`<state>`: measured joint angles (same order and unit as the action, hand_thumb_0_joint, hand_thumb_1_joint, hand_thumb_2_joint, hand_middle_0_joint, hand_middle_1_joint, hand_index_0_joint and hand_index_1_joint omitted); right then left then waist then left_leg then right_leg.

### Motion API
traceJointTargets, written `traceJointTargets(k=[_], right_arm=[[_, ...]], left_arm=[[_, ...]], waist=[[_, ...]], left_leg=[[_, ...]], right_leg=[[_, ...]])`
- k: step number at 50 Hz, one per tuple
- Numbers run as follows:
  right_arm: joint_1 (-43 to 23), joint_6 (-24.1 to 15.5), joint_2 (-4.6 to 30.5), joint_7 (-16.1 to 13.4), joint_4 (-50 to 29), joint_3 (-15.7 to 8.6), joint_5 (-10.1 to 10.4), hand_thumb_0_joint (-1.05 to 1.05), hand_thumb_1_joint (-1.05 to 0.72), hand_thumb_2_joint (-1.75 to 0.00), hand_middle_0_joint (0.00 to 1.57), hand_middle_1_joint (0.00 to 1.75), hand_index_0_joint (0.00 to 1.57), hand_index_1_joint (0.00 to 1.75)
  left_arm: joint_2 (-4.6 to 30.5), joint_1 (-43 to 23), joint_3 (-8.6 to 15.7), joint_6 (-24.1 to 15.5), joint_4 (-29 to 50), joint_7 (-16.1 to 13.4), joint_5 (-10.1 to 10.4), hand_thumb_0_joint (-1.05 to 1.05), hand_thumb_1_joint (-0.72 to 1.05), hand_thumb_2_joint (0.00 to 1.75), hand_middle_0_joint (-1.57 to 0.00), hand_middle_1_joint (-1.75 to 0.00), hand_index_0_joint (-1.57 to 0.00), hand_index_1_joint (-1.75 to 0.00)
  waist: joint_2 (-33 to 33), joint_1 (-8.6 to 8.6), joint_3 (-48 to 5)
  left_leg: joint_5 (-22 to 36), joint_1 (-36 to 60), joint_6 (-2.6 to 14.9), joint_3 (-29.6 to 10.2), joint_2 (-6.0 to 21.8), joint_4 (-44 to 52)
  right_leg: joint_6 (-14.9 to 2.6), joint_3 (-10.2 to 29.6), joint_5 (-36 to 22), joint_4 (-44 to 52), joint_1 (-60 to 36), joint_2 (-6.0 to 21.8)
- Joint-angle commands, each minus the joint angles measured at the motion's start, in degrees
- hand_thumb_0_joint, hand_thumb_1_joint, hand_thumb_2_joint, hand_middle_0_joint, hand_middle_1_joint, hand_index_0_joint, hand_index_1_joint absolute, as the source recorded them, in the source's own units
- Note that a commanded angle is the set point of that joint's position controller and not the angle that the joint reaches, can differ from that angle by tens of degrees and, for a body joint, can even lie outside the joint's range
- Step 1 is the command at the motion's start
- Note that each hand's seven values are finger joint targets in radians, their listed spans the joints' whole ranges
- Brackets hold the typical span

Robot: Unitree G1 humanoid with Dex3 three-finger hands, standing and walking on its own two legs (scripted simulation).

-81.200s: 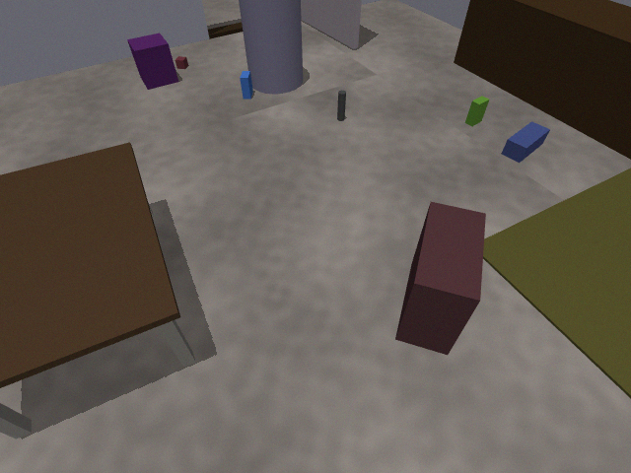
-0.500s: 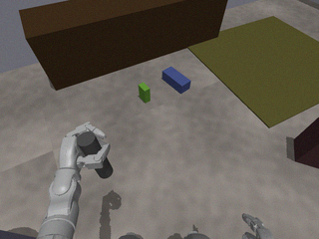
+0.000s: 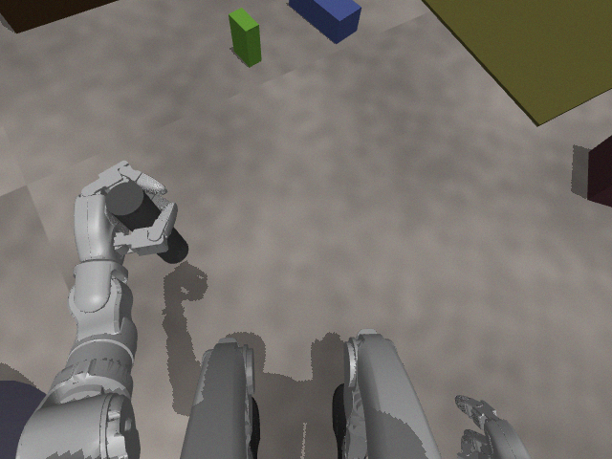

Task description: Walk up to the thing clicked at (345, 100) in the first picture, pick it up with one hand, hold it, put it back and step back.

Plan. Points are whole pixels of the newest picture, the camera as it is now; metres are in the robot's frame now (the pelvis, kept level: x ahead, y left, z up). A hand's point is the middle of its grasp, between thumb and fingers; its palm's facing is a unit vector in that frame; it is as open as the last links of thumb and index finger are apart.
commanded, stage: crouch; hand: left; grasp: from the side
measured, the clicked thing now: (153, 228) +0.42 +0.20 -0.06
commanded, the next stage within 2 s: lower in 1.10 s
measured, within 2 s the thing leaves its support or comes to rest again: neither
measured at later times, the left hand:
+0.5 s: hand (180, 242) +0.45 +0.21 -0.20, palm faces +0.11 -0.99 -0.02, open 5.8 cm
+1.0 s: hand (191, 247) +0.48 +0.21 -0.29, palm faces +0.08 -1.00 -0.02, open 5.8 cm
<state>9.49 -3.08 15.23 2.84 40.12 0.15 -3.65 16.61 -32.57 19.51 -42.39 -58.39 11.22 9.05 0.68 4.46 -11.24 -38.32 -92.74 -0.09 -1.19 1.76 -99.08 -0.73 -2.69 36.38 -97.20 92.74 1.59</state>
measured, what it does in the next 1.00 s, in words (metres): lowers itself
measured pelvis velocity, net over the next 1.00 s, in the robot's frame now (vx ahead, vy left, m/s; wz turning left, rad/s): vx -0.05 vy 0.01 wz -0.12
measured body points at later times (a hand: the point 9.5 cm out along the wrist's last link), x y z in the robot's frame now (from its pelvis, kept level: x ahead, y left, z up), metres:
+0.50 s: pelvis -0.05 +0.00 -0.17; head +0.17 +0.04 +0.22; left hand +0.44 +0.26 -0.20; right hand +0.02 -0.27 -0.29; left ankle +0.05 +0.12 -0.51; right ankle +0.06 -0.12 -0.51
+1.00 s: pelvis -0.05 +0.01 -0.22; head +0.19 +0.07 +0.15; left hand +0.47 +0.26 -0.29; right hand -0.01 -0.27 -0.31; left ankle +0.05 +0.12 -0.51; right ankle +0.06 -0.12 -0.51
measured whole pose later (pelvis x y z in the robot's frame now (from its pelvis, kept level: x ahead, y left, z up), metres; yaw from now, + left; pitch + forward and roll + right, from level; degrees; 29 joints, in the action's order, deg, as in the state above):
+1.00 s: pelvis -0.05 +0.01 -0.22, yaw -7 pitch +27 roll -9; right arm 5.9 1.0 18.8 6.8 39.4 11.5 -11.2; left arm 37.7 -50.1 31.1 -44.6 -75.1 10.4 0.4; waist -3.7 14.8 3.7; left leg -38.6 -130.3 1.0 -8.5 1.5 -141.3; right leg 0.0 -8.0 34.1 -133.4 126.5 1.5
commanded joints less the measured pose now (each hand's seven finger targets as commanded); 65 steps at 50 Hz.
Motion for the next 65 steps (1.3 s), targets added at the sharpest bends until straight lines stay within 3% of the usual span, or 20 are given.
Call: traceJointTargets(k=[1, 6, 7, 8, 12, 13, 14, 20, 23, 26, 33, 37, 38, 42, 46, 48, 51, 57, 59, 65], right_arm=[[6.4, -1.1, 10.3, 0.4, -2.7, -3.6, -0.6, 0.0, -0.89, -0.91, 0.2, 0.3, 0.2, 0.3], [6.3, -0.8, 10.6, 1.3, -2.2, -2.7, -1.5, 0.0, -0.9, -0.91, 0.2, 0.3, 0.2, 0.3], [6.6, -0.8, 10.7, 1.2, -1.5, -2.5, -1.9, 0.0, -0.9, -0.91, 0.2, 0.3, 0.2, 0.3], [6.2, -0.6, 10.9, 1.3, -1.6, -2.3, -2.1, 0.0, -0.9, -0.91, 0.2, 0.3, 0.2, 0.3], [6.6, 0.0, 11.4, 1.6, -0.8, -1.5, -2.9, 0.0, -0.9, -0.91, 0.2, 0.3, 0.2, 0.3], [6.8, 0.1, 11.6, 1.6, -0.5, -1.5, -2.9, 0.0, -0.9, -0.91, 0.2, 0.3, 0.2, 0.3], [7.1, 0.4, 11.6, 1.8, -0.4, -1.2, -3.2, 0.0, -0.91, -0.91, 0.2, 0.3, 0.2, 0.3], [7.3, 1.1, 13.1, 2.0, 0.0, 0.2, -3.6, 0.0, -0.9, -0.91, 0.2, 0.3, 0.2, 0.3], [6.8, 1.5, 13.8, 2.2, -0.3, 0.9, -3.8, 0.0, -0.89, -0.9, 0.2, 0.3, 0.2, 0.3], [6.7, 1.8, 14.4, 2.3, -0.4, 1.8, -4.3, 0.0, -0.89, -0.9, 0.2, 0.3, 0.2, 0.3], [6.9, 2.9, 16.4, 2.4, -0.6, 3.5, -5.5, 0.0, -0.89, -0.9, 0.2, 0.3, 0.2, 0.3], [6.7, 3.3, 17.2, 2.7, -0.8, 4.5, -6.1, 0.0, -0.89, -0.9, 0.2, 0.3, 0.2, 0.3], [6.4, 3.4, 17.5, 2.8, -1.3, 4.9, -6.3, 0.0, -0.89, -0.9, 0.2, 0.3, 0.2, 0.3], [5.9, 3.7, 18.5, 3.1, -1.3, 5.6, -6.9, 0.0, -0.88, -0.9, 0.2, 0.3, 0.2, 0.3], [5.5, 4.0, 19.3, 3.3, -1.6, 6.4, -7.4, 0.0, -0.88, -0.9, 0.2, 0.3, 0.2, 0.3], [5.5, 4.2, 19.5, 3.5, -1.7, 6.9, -7.7, 0.0, -0.88, -0.9, 0.2, 0.3, 0.2, 0.3], [4.8, 4.4, 19.9, 3.4, -1.7, 7.5, -8.2, 0.0, -0.88, -0.9, 0.2, 0.3, 0.2, 0.3], [2.8, 4.6, 21.2, 3.6, -3.2, 8.9, -9.0, 0.0, -0.89, -0.9, 0.2, 0.3, 0.2, 0.3], [3.1, 4.8, 21.3, 3.7, -3.1, 9.2, -9.3, 0.0, -0.89, -0.9, 0.2, 0.3, 0.2, 0.3], [0.7, 5.1, 21.7, 3.9, -4.3, 11.3, -9.8, 0.0, -0.89, -0.9, 0.2, 0.3, 0.2, 0.3]], left_arm=[[11.0, -17.3, 2.3, -5.2, 5.2, 0.8, -0.4, 0.0, 0.54, 1.26, -1.28, -1.35, -1.28, -1.35], [15.3, -27.0, 5.1, -7.6, 4.7, 0.4, -1.4, 0.0, 0.53, 1.27, -1.25, -1.35, -1.26, -1.35], [18.5, -28.2, 7.1, -8.2, 5.2, 0.0, -1.9, 0.0, 0.51, 1.27, -1.24, -1.34, -1.25, -1.35], [19.5, -29.6, 7.5, -8.6, 4.3, -0.3, -2.4, 0.0, 0.51, 1.27, -1.25, -1.34, -1.25, -1.35], [19.9, -32.1, 7.8, -9.1, 0.9, -0.3, -3.6, 0.0, 0.49, 1.27, -1.24, -1.35, -1.24, -1.35], [21.9, -33.7, 8.5, -9.0, 1.7, -0.3, -4.0, 0.0, 0.49, 1.27, -1.25, -1.34, -1.25, -1.35], [20.6, -34.4, 7.5, -8.7, -0.3, 0.0, -4.3, 0.0, 0.48, 1.27, -1.25, -1.35, -1.25, -1.35], [24.2, -38.1, 9.0, -7.0, -5.2, 0.0, -5.1, 0.0, 0.44, 1.22, -1.25, -1.32, -1.25, -1.32], [27.3, -38.1, 10.8, -6.9, -5.3, -0.4, -5.1, 0.0, 0.45, 1.21, -1.25, -1.32, -1.25, -1.32], [28.2, -39.6, 10.4, -7.0, -5.7, -0.3, -6.1, 0.0, 0.5, 1.23, -1.27, -1.34, -1.28, -1.33], [33.1, -39.8, 12.8, -6.8, -3.7, -0.8, -6.9, 0.0, 0.48, 1.21, -1.25, -1.33, -1.26, -1.32], [33.8, -38.3, 13.6, -6.8, -4.6, -1.1, -7.2, 0.0, 0.53, 1.25, -1.28, -1.35, -1.28, -1.35], [32.4, -38.3, 12.3, -6.8, -4.9, -0.7, -7.4, 0.0, 0.56, 1.25, -1.28, -1.36, -1.29, -1.35], [32.8, -38.4, 11.5, -6.7, -5.5, -0.8, -7.8, 0.0, 0.6, 1.25, -1.3, -1.36, -1.31, -1.35], [34.8, -37.4, 12.5, -6.9, -5.0, -1.1, -7.2, 0.0, 0.58, 1.28, -1.3, -1.38, -1.31, -1.37], [34.2, -38.0, 11.7, -7.1, -4.9, -1.2, -7.5, 0.0, 0.6, 1.3, -1.33, -1.41, -1.34, -1.4], [36.9, -38.1, 12.3, -7.7, -3.9, -1.5, -7.9, 0.0, 0.59, 1.3, -1.33, -1.41, -1.34, -1.4], [36.5, -37.1, 12.0, -8.3, -4.3, -2.2, -7.7, 0.0, 0.61, 1.31, -1.34, -1.41, -1.35, -1.41], [38.1, -35.9, 13.2, -8.5, -4.5, -2.7, -7.8, 0.0, 0.56, 1.3, -1.36, -1.42, -1.37, -1.42], [34.8, -32.8, 11.1, -8.8, -10.9, -3.3, -6.6, 0.0, 0.5, 1.3, -1.37, -1.46, -1.38, -1.45]], waist=[[-1.8, 1.76, -33.4], [2.4, 2.7, -35.3], [4.0, 1.85, -36.4], [4.7, 2.51, -36.4], [8.2, 3.58, -37.3], [8.6, 3.37, -37.5], [9.5, 4.44, -37.7], [7.7, 7.19, -31.5], [7.5, 6.68, -30.3], [8.9, 8.23, -29.0], [13.9, 8.17, -30.0], [14.0, 9.17, -27.4], [14.6, 10.34, -26.4], [15.1, 11.37, -23.9], [14.6, 10.94, -24.2], [14.7, 12.22, -23.6], [16.1, 11.84, -23.9], [17.7, 13.2, -22.1], [17.2, 12.93, -23.1], [12.4, 15.45, -16.1]], left_leg=[[18.6, 10.4, 2.12, -1.4, -2.1, 2.9], [14.4, 7.4, 1.39, -1.9, -1.9, -2.2], [14.6, 6.2, 1.26, -1.3, -1.9, -3.8], [12.9, 5.8, 1.14, -1.6, -1.8, -4.2], [11.0, 4.8, 0.62, -1.4, -1.7, -7.2], [10.0, 3.2, 0.63, -1.0, -1.7, -7.9], [10.3, 3.1, 0.58, -1.0, -1.6, -8.9], [4.0, -6.2, 1.16, -0.7, -1.6, -14.1], [0.6, -9.3, 1.32, -0.8, -1.6, -15.5], [0.4, -10.5, 1.18, -1.6, -1.6, -16.9], [5.9, -9.5, 0.55, -2.8, -1.0, -20.6], [5.1, -11.8, 0.6, -3.5, -0.8, -22.0], [5.4, -11.0, 0.39, -4.3, -0.7, -21.7], [4.3, -11.9, 0.31, -5.4, -0.4, -23.2], [4.7, -13.6, 0.47, -5.0, -0.5, -25.0], [4.8, -12.9, 0.35, -5.7, -0.3, -25.1], [5.9, -13.1, 0.29, -5.5, -0.2, -26.1], [7.0, -11.3, -0.19, -7.1, 0.3, -26.6], [8.6, -12.0, -0.1, -6.6, 0.2, -27.6], [4.9, -17.6, 0.68, -7.4, 0.2, -29.2]], right_leg=[[-0.73, 3.3, -19.2, 5.8, -17.5, -1.4], [-1.4, 1.8, -12.8, -0.9, -7.4, -1.7], [-1.24, 2.4, -12.9, -2.1, -7.6, -1.5], [-1.44, 1.9, -11.0, -3.3, -5.2, -1.6], [-1.77, 0.2, -9.3, -7.7, -0.4, -1.7], [-1.69, 0.5, -8.6, -8.3, -0.4, -1.7], [-1.69, 0.0, -9.1, -9.5, 0.6, -1.7], [-0.98, -1.7, -5.4, -13.4, 4.8, -1.7], [-0.79, -2.4, -2.3, -14.7, 5.9, -2.0], [-0.78, -3.7, -2.7, -16.9, 8.3, -2.0], [-1.11, -4.8, -7.8, -21.5, 10.0, -2.4], [-0.93, -5.8, -7.9, -22.5, 10.5, -2.6], [-1.01, -6.4, -8.3, -23.1, 11.9, -2.4], [-0.97, -7.2, -7.7, -24.4, 14.0, -2.5], [-0.71, -7.4, -8.2, -24.8, 12.0, -2.7], [-0.65, -8.1, -8.5, -25.0, 12.7, -2.7], [-0.67, -8.0, -9.3, -25.5, 11.4, -3.0], [-0.74, -9.0, -10.7, -26.9, 12.6, -2.8], [-0.64, -8.8, -11.9, -26.7, 10.5, -3.1], [-0.07, -9.7, -9.7, -26.2, 11.2, -3.5]])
